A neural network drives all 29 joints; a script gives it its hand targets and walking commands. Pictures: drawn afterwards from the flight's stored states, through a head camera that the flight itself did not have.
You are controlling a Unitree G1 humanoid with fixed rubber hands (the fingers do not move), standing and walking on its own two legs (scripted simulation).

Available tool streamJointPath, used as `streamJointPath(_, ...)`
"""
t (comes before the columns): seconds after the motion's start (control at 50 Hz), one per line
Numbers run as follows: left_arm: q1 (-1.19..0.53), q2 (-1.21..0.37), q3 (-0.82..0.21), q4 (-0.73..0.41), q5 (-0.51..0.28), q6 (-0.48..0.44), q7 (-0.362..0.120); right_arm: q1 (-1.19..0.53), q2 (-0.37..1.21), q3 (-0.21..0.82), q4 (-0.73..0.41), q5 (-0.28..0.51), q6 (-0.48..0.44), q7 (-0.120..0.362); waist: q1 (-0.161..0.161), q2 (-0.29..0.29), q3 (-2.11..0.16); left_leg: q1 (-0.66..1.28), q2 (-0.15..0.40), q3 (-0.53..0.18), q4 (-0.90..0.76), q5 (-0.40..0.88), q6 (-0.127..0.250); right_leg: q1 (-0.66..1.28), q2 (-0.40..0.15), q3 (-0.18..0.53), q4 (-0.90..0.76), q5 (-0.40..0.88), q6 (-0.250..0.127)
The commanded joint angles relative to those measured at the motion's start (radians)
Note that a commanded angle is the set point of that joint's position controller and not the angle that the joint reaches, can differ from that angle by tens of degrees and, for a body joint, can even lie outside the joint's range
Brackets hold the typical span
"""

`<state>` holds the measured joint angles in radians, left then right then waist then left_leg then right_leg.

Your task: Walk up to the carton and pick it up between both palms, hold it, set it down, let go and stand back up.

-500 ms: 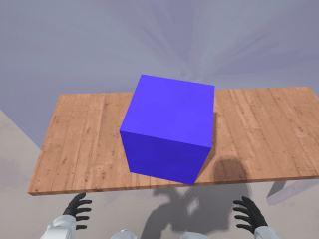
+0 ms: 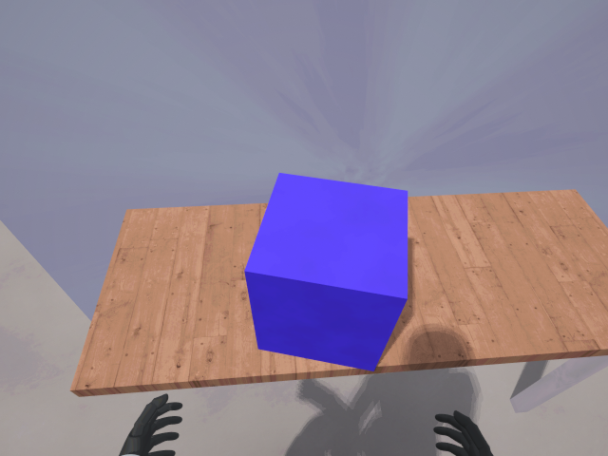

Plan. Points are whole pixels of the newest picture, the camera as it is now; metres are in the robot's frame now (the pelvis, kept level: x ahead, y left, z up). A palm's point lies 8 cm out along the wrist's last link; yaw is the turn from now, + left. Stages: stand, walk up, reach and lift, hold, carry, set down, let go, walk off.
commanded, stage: reach and lift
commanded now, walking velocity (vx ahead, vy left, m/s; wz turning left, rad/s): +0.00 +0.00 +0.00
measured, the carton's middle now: (327, 275) +0.42 -0.03 -0.05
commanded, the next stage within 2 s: none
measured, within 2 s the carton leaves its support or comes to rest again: neither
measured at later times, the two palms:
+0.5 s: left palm (139, 447) +0.17 +0.23 -0.07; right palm (474, 449) +0.16 -0.20 -0.06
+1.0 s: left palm (148, 420) +0.19 +0.22 -0.05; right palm (462, 418) +0.19 -0.19 -0.04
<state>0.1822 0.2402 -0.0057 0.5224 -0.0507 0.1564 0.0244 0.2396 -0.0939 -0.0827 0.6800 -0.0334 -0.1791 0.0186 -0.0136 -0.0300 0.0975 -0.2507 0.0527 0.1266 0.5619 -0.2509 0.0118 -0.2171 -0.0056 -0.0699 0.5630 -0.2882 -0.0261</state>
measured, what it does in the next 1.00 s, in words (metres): stands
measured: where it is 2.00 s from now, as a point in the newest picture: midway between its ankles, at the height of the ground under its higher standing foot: outside the picture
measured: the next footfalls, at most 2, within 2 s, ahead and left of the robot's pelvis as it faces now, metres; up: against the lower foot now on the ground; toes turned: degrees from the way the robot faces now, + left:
none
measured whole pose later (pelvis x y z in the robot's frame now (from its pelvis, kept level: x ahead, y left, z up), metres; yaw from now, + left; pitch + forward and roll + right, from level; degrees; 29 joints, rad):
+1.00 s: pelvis +0.03 +0.00 +0.00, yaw +1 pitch -5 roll -1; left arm 0.22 0.25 -0.13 0.65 -0.15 -0.47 -0.02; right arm 0.22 -0.04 -0.04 0.76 0.13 -0.56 -0.04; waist 0.00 -0.04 0.03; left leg -0.20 0.04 0.10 0.58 -0.30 0.01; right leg -0.14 -0.01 -0.09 0.55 -0.33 -0.02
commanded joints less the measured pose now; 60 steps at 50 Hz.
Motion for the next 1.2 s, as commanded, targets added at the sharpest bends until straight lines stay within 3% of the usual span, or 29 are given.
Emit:
streamJointPath(0.0, -0.082, 0.095, 0.020, -0.138, -0.005, -0.074, 0.010, -0.089, -0.141, -0.056, -0.148, 0.000, -0.072, -0.009, 0.005, 0.043, -0.160, 0.181, -0.026, -0.064, -0.132, 0.080, -0.027, -0.099, 0.017, 0.037, -0.179, 0.062, -0.014)
streamJointPath(0.1, -0.072, 0.080, 0.017, -0.093, -0.008, -0.127, 0.005, -0.078, -0.133, -0.043, -0.149, 0.019, -0.087, -0.009, 0.022, 0.022, -0.129, 0.197, -0.028, -0.065, -0.170, 0.096, -0.029, -0.072, 0.020, 0.044, -0.214, 0.046, -0.017)
streamJointPath(0.22, -0.081, 0.076, 0.003, -0.077, -0.006, -0.221, 0.007, -0.075, -0.096, -0.027, -0.118, 0.048, -0.116, -0.008, 0.021, 0.034, -0.093, 0.202, -0.029, -0.067, -0.185, 0.069, -0.029, -0.069, 0.003, 0.064, -0.235, 0.020, -0.027)
streamJointPath(0.3, -0.080, 0.078, -0.002, -0.082, -0.005, -0.274, 0.011, -0.076, -0.094, -0.025, -0.116, 0.066, -0.141, -0.012, 0.032, 0.069, -0.080, 0.195, -0.031, -0.071, -0.193, 0.063, -0.032, -0.058, -0.003, 0.075, -0.241, 0.003, -0.033)
streamJointPath(0.4, -0.079, 0.082, -0.038, -0.086, -0.040, -0.358, 0.013, -0.080, -0.087, -0.039, -0.124, 0.075, -0.188, -0.018, 0.009, 0.061, -0.104, 0.204, -0.027, -0.079, -0.181, 0.092, -0.040, -0.053, 0.002, 0.075, -0.236, 0.036, -0.028)
streamJointPath(0.48, -0.072, 0.086, -0.061, -0.081, -0.054, -0.435, 0.020, -0.092, -0.085, -0.042, -0.109, 0.091, -0.228, -0.016, 0.021, 0.090, -0.112, 0.195, -0.020, -0.094, -0.176, 0.116, -0.054, -0.039, 0.010, 0.069, -0.215, 0.047, -0.035)
streamJointPath(0.54, -0.073, 0.092, -0.077, -0.056, -0.076, -0.479, 0.013, -0.101, -0.084, -0.044, -0.105, 0.093, -0.257, -0.023, 0.006, 0.063, -0.119, 0.187, -0.023, -0.097, -0.159, 0.126, -0.054, -0.035, 0.010, 0.071, -0.208, 0.064, -0.028)
streamJointPath(0.62, -0.065, 0.097, -0.074, -0.002, -0.087, -0.536, -0.001, -0.106, -0.069, -0.014, -0.084, 0.119, -0.297, -0.027, 0.026, 0.056, -0.118, 0.162, -0.032, -0.102, -0.136, 0.154, -0.052, -0.020, 0.009, 0.083, -0.195, 0.081, -0.026)
streamJointPath(0.7, -0.060, 0.100, -0.076, -0.004, -0.091, -0.586, -0.017, -0.096, -0.057, 0.005, -0.075, 0.139, -0.342, -0.038, 0.020, 0.053, -0.116, 0.157, -0.038, -0.109, -0.112, 0.201, -0.057, -0.007, 0.009, 0.091, -0.182, 0.130, -0.022)
streamJointPath(0.78, -0.060, 0.099, -0.080, -0.001, -0.100, -0.619, -0.035, -0.106, -0.053, 0.014, -0.075, 0.149, -0.382, -0.048, 0.015, 0.032, -0.110, 0.140, -0.045, -0.116, -0.098, 0.184, -0.052, -0.007, 0.009, 0.096, -0.172, 0.125, -0.017)
streamJointPath(0.94, -0.094, 0.118, -0.079, -0.054, -0.105, -0.687, -0.039, -0.126, -0.029, 0.025, -0.079, 0.167, -0.447, -0.064, 0.010, 0.076, -0.130, 0.105, -0.052, -0.127, -0.065, 0.192, -0.057, -0.014, 0.007, 0.106, -0.137, 0.152, -0.017)
streamJointPath(0.98, -0.119, 0.114, -0.082, -0.050, -0.111, -0.696, -0.040, -0.157, -0.027, 0.025, -0.072, 0.170, -0.454, -0.067, -0.002, 0.063, -0.133, 0.092, -0.055, -0.131, -0.062, 0.180, -0.054, -0.019, 0.006, 0.108, -0.132, 0.146, -0.012)
streamJointPath(1.06, -0.151, 0.119, -0.081, -0.042, -0.117, -0.688, -0.039, -0.180, -0.025, 0.025, -0.049, 0.174, -0.448, -0.075, -0.013, 0.079, -0.139, 0.084, -0.054, -0.135, -0.069, 0.130, -0.052, -0.026, 0.001, 0.112, -0.133, 0.109, -0.016)
streamJointPath(1.18, -0.176, 0.130, -0.072, -0.087, -0.136, -0.651, -0.026, -0.234, -0.043, 0.035, -0.143, 0.185, -0.406, -0.084, 0.001, 0.068, -0.213, 0.100, -0.055, -0.133, -0.079, 0.190, -0.052, 0.025, 0.008, 0.109, -0.124, 0.195, -0.006)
